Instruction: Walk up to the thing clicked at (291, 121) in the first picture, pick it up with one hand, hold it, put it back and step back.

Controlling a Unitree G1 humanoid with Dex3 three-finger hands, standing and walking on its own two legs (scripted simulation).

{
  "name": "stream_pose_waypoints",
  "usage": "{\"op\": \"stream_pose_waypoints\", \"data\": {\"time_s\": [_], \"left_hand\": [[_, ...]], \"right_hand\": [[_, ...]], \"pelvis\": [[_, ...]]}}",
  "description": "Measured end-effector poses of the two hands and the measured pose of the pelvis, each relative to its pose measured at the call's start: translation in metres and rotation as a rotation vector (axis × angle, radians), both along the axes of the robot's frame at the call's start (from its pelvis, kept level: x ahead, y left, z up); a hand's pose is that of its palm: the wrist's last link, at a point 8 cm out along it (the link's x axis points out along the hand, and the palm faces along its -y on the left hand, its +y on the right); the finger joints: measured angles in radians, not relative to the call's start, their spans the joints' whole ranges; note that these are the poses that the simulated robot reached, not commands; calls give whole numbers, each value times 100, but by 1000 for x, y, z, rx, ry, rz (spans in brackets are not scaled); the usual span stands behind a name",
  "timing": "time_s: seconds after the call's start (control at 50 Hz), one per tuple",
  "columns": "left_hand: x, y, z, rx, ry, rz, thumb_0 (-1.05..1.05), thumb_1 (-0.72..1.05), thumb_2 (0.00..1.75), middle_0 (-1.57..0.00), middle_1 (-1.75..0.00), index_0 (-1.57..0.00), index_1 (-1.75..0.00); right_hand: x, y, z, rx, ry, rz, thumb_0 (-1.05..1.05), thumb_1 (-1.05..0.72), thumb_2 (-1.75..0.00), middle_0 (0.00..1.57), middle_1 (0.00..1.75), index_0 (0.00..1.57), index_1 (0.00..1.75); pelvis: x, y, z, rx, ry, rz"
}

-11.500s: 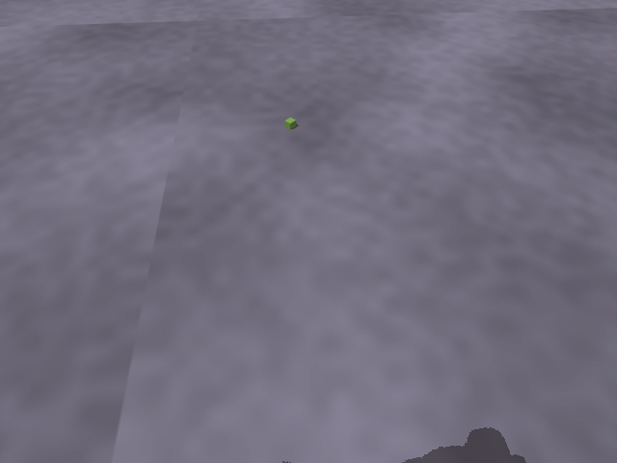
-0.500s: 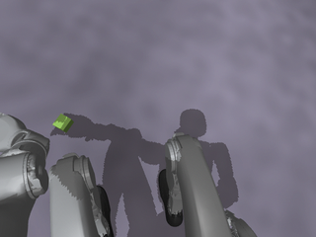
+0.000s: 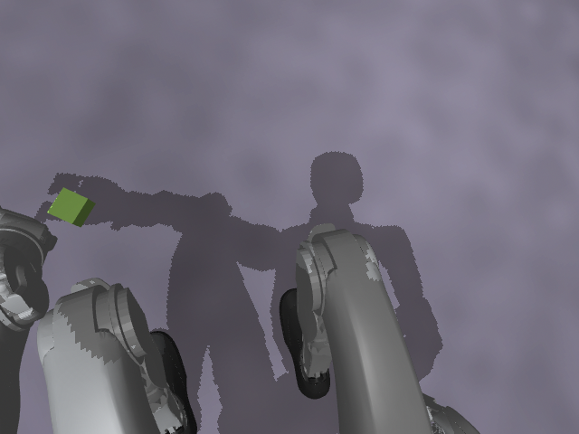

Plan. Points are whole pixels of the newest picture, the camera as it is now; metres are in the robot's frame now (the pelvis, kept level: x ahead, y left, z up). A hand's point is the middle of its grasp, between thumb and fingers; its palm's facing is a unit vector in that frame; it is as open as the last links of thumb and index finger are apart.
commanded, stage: rise first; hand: left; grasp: from above
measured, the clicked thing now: (72, 207) +0.47 +0.26 -0.31
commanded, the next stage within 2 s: approach in 0.66 s
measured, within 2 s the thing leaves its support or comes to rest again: neither
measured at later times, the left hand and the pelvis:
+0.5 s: hand (14, 221) +0.43 +0.30 -0.19, palm faces -0.18 -0.39 -0.90, open 12.8 cm; pelvis +0.00 +0.00 -0.01, yaw -2 degrees
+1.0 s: hand (33, 207) +0.45 +0.28 -0.21, palm faces -0.23 -0.37 -0.90, open 13.1 cm; pelvis +0.00 +0.00 -0.02, yaw -2 degrees
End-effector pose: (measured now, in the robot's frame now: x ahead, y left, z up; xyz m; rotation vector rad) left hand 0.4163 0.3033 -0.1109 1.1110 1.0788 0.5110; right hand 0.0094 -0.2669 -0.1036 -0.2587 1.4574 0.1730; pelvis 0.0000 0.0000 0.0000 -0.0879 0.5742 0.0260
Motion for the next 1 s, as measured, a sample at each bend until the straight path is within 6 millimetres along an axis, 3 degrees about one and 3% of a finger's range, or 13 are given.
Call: {"op": "stream_pose_waypoints", "data": {"time_s": [0.3, 0.8, 0.9, 1.0], "left_hand": [[14, -1, -18, 0, -4, -26, 0, -33, 79, -25, -91, -28, -89], [22, -1, -30, 8, 4, -82, 0, -27, 74, -33, -81, -34, -80], [24, -4, -36, 8, 27, -104, 0, -30, 76, -30, -84, -31, -83], [39, -19, -43, 3, 17, -138, -1, -34, 79, -27, -87, -27, -86]], "right_hand": [[-5, 8, 1, 22, 28, 16, 0, -92, -90, 20, 30, 20, 30], [-22, 11, 3, 20, 56, 12, 0, -92, -90, 20, 30, 20, 30], [-24, 13, 5, 24, 55, 27, 0, -92, -90, 20, 30, 20, 30], [-28, 14, 11, 19, 63, 36, 0, -92, -90, 20, 30, 20, 30]], "pelvis": [[3, 2, -6, -17, -10, -8], [3, 4, -16, -35, -29, -15], [2, 4, -18, -37, -35, -16], [3, 3, -19, -41, -39, -18]]}}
